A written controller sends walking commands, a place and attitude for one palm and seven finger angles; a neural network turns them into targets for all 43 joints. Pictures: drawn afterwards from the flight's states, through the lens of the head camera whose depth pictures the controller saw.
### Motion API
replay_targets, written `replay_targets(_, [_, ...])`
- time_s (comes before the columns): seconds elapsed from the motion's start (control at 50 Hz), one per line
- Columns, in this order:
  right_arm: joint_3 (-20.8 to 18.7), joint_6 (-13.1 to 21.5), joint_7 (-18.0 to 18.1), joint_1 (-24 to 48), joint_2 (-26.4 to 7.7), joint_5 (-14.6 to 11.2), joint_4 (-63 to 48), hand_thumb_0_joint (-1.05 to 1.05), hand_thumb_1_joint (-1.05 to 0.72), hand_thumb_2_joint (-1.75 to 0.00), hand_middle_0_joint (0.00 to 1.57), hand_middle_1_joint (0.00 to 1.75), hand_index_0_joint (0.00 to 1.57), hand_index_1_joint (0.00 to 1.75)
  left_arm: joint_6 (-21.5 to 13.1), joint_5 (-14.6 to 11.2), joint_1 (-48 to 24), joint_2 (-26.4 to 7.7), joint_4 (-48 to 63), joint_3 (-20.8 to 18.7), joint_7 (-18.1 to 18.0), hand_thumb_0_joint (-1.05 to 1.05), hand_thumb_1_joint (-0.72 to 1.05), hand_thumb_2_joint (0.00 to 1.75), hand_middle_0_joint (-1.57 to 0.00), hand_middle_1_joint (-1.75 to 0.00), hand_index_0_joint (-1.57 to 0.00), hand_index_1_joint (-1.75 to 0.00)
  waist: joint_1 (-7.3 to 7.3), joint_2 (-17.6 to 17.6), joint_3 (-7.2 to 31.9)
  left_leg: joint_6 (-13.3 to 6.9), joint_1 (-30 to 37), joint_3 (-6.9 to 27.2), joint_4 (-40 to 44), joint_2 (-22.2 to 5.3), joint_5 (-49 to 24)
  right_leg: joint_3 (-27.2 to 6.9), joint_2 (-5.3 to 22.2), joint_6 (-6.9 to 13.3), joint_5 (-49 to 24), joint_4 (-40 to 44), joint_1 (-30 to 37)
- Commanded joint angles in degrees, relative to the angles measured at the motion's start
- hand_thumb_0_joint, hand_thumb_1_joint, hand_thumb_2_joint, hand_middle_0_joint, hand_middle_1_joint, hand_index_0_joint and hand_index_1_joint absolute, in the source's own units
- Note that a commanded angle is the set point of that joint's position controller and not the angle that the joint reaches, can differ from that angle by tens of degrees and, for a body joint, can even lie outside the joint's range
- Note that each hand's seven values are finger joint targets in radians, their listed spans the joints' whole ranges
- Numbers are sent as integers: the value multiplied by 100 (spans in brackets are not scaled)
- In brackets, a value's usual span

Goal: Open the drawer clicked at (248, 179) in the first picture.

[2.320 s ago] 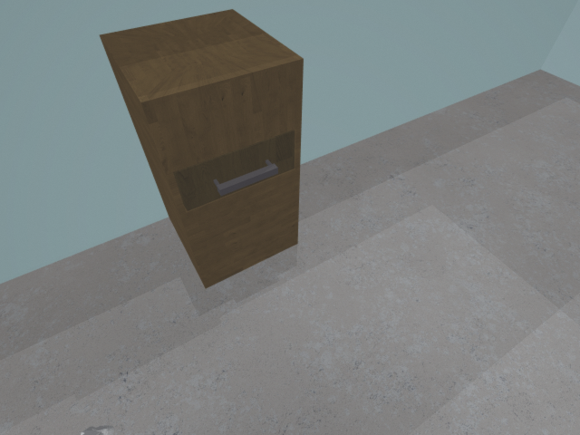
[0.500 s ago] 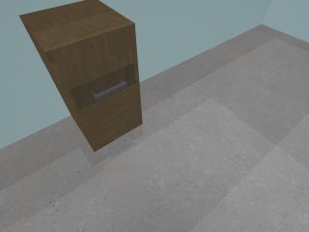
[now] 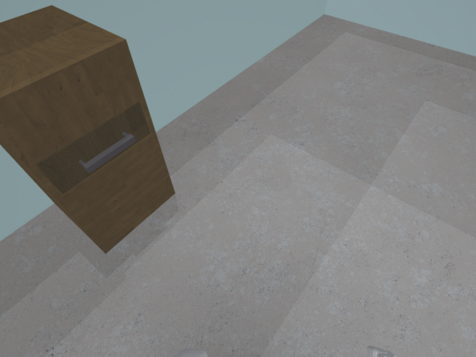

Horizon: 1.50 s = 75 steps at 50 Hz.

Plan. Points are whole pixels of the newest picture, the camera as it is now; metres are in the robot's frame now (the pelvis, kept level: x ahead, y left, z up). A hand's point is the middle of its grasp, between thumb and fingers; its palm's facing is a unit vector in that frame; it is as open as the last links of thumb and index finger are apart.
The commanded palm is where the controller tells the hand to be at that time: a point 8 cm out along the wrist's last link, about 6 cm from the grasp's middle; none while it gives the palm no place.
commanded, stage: walk to a spot facing it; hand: left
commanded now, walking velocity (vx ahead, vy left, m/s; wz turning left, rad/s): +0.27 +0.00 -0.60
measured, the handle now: (107, 150) +0.74 +0.55 -0.25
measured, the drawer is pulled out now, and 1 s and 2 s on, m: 0.00 0.00 0.00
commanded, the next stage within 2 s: turn to face it in 1.44 s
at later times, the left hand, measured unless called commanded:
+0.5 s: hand (171, 307) +0.23 +0.17 -0.17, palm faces -0.36 -0.92 -0.16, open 7.4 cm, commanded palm none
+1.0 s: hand (236, 243) +0.39 +0.06 -0.18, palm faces -0.46 -0.87 -0.20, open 7.2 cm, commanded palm none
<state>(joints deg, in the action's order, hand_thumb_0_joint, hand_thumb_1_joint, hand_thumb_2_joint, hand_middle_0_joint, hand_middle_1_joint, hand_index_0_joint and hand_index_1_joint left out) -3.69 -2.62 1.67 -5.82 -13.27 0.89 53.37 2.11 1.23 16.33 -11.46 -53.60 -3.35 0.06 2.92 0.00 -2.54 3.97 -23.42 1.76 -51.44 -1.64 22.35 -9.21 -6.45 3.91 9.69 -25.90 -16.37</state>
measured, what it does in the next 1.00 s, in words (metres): walks ahead, turning right: left foot, then right foot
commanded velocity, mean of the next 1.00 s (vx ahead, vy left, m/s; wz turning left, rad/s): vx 0.33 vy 0.00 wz -0.44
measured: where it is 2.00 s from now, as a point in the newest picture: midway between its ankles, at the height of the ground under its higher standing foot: (323, 279)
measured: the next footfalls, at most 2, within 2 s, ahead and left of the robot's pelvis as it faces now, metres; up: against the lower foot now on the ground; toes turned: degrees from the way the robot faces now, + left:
left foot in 0.14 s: +0.03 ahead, +0.15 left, +0.00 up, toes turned -6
right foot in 0.64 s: +0.20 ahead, -0.19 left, +0.00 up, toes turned -32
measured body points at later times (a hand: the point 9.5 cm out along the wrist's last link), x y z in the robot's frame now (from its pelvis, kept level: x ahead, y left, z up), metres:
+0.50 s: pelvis +0.07 +0.02 +0.00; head +0.11 +0.03 +0.45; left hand +0.25 +0.22 -0.16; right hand -0.08 -0.19 -0.13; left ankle -0.01 +0.16 -0.74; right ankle +0.12 -0.16 -0.68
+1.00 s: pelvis +0.25 -0.09 -0.01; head +0.26 -0.08 +0.44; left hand +0.41 +0.10 -0.16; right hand +0.20 -0.33 -0.14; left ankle +0.40 -0.03 -0.72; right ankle +0.17 -0.17 -0.74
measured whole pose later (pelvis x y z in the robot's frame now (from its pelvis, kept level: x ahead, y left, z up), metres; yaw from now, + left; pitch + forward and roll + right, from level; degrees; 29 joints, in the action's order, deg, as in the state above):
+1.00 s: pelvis +0.25 -0.09 -0.01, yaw -31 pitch -1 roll -2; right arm -3.1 1.9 -1.2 -11.8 -9.1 1.9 54.7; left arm -2.4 1.4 15.3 -12.4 -57.5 -3.3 0.4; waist 0.1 0.6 -0.3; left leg 3.1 -28.7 -4.6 -43.1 -8.1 13.0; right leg 2.2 -3.4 2.1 16.2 -24.9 -8.1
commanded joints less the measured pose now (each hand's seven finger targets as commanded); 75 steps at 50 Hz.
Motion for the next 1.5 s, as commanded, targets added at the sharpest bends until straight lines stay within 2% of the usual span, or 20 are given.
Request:
replay_targets(0.0, [-53,194,15,1,-502,-34,-584,0,-90,-90,20,30,20,30,-69,31,129,-1266,429,-365,-47,0,90,90,-20,-30,-20,-30,-1,-871,601,-130,67,-53,782,113,220,-2121,1472,648,180,932,664])
replay_targets(0.08, [-88,370,39,-1118,-715,-47,-385,0,-90,-90,20,30,20,30,-56,8,-489,-1158,684,-321,25,0,90,90,-20,-30,-20,-30,-551,-650,545,-405,2688,28,3015,19,-46,-1773,780,132,2355,478,-1537])
replay_targets(0.12, [-240,422,105,-1495,-1644,53,-401,0,-90,-90,20,30,20,30,-101,-26,-736,-767,1022,-299,148,0,90,90,-20,-30,-20,-30,-722,1682,52,-1238,2843,2825,4542,-2652,2242,345,71,-469,2277,-2400,-3184])
replay_targets(0.14, [-177,444,74,-1153,-1495,57,-496,0,-90,-90,20,30,20,30,-134,43,-904,-946,1046,-372,228,0,90,90,-20,-30,-20,-30,-616,956,-264,-1451,1833,2924,4658,-2713,2128,297,561,-497,1807,-3176,-2874])
replay_targets(0.2, [17,557,41,-724,-901,57,-509,0,-90,-90,20,30,20,30,-80,115,-403,-808,633,-365,368,0,90,90,-20,-30,-20,-30,-167,723,-373,-1000,1273,1036,4428,-1635,1002,682,730,-583,737,-4113,-2503])
replay_targets(0.24, [50,633,42,-1091,-764,43,-374,0,-90,-90,20,30,20,30,-66,112,-430,-633,610,-292,399,0,90,90,-20,-30,-20,-30,-237,816,-349,-960,1510,410,4275,-1393,202,812,797,-635,384,-4280,-2594])
replay_targets(0.46, [42,719,29,-2570,-691,101,420,0,-90,-90,20,30,20,30,-120,46,-2056,-257,810,-20,445,0,90,90,-20,-30,-20,-30,-790,983,-683,-1047,2588,-914,3787,-1766,-2801,1605,1061,-517,350,-2033,-2463])
replay_targets(0.56, [-28,685,0,-2399,-891,58,507,0,-90,-90,20,30,20,30,-268,52,-961,-516,422,-100,354,0,90,90,-20,-30,-20,-30,-152,866,105,-733,2430,-1677,1805,-1694,-5702,2080,404,-9,590,-829,-105])
replay_targets(0.58, [-13,676,-31,-2274,-868,4,435,0,-90,-90,20,30,20,30,-354,76,56,-826,121,-221,307,0,90,90,-20,-30,-20,-30,346,632,723,-450,1522,-1810,511,-1561,-5040,1929,452,115,54,-470,1703])
replay_targets(0.62, [79,691,-55,-2105,-251,-123,21,0,-90,-90,20,30,20,30,-416,-84,1225,-1995,-200,-467,143,0,90,90,-20,-30,-20,-30,547,-1099,2009,-95,-1517,-1158,-3012,-411,1267,-2410,3334,1172,-631,441,3958])
replay_targets(0.7, [1,527,-72,-1545,-272,61,149,0,-90,-90,20,30,20,30,-416,-66,-380,-1070,184,-197,18,0,90,90,-20,-30,-20,-30,-206,-144,184,-177,-998,-334,-2381,-1093,-329,-681,2410,747,562,1246,440])
replay_targets(0.76, [0,379,-119,-2085,-62,103,342,0,-90,-90,20,30,20,30,-496,20,-599,-841,116,-147,-12,0,90,90,-20,-30,-20,-30,-613,-560,209,-96,-519,-499,-1457,-952,-578,112,1915,587,330,1356,-174])
replay_targets(0.94, [-28,537,-287,-670,-41,64,-187,0,-90,-90,20,30,20,30,-563,16,27,-875,-103,-174,11,0,90,90,-20,-30,-20,-30,-238,-747,-236,-141,-228,-663,977,-568,-980,-219,1870,659,971,1394,51])
replay_targets(1.0, [-63,631,-250,-1043,-154,56,-64,0,-90,-90,20,30,20,30,-528,-1,-25,-898,-108,-211,3,0,90,90,-20,-30,-20,-30,-479,-374,-186,-167,1003,-853,1974,-330,-1082,-83,1664,472,916,782,-192])
replay_targets(1.02, [-104,678,-189,-1513,-358,75,91,0,-90,-90,20,30,20,30,-513,-18,-5,-765,-91,-189,16,0,90,90,-20,-30,-20,-30,-685,23,12,-248,1908,-678,2370,-395,-802,93,1353,328,523,-120,-549])
replay_targets(1.06, [-288,666,-121,-2612,-1304,160,308,0,-90,-90,20,30,20,30,-517,-45,103,-254,123,-85,88,0,90,90,-20,-30,-20,-30,-951,2171,464,-1055,3056,2296,3928,-2655,791,1207,381,-157,2262,-3491,-2204])
replay_targets(1.08, [-192,654,-59,-2395,-956,124,350,0,-90,-90,20,30,20,30,-481,19,-149,-509,66,-142,50,0,90,90,-20,-30,-20,-30,-967,1614,312,-1035,2536,2497,4267,-2709,1431,753,686,-149,1919,-4309,-2356])
replay_targets(1.12, [-52,696,-51,-1580,-505,82,151,0,-90,-90,20,30,20,30,-431,53,-209,-418,-40,-195,158,0,90,90,-20,-30,-20,-30,-548,530,-422,-914,1495,1403,4417,-2333,1176,736,1120,-191,976,-4646,-2365])
replay_targets(1.2, [-8,831,6,-1467,-151,34,252,0,-90,-90,20,30,20,30,-227,103,242,-129,-238,-223,198,0,90,90,-20,-30,-20,-30,-257,579,-177,-663,1408,-396,4232,-1770,-767,901,1244,-409,143,-4455,-2069])
replay_targets(1.48, [-86,663,59,-2217,-284,63,703,0,-90,-90,20,30,20,30,-227,57,-1111,97,216,-142,262,0,90,90,-20,-30,-20,-30,-473,993,-473,-884,2719,-2075,3039,-1811,-5081,2052,746,-269,40,-1434,-1830])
